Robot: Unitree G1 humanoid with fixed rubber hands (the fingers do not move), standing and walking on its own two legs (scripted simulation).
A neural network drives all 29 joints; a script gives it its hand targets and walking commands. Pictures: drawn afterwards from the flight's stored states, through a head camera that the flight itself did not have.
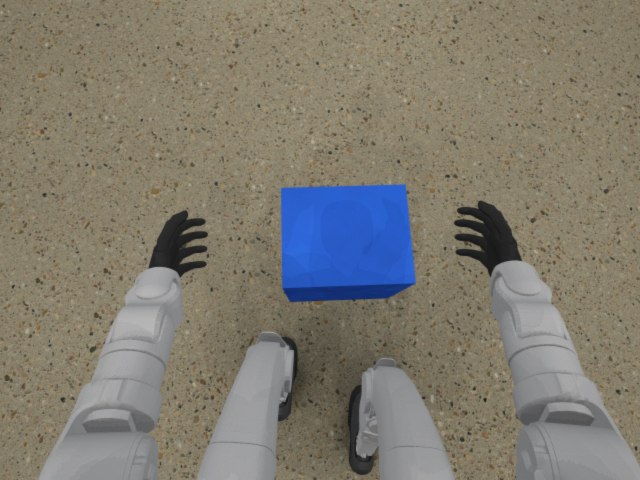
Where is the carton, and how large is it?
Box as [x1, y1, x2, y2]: [281, 184, 415, 301]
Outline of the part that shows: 405,184 281,188 282,287 290,301 382,298 388,297 415,282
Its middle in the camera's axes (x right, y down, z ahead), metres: +0.05 +0.03 +0.95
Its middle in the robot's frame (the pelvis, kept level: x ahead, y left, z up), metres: +0.48 -0.04 -0.53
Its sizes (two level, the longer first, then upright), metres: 0.273 0.218 0.296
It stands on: the floor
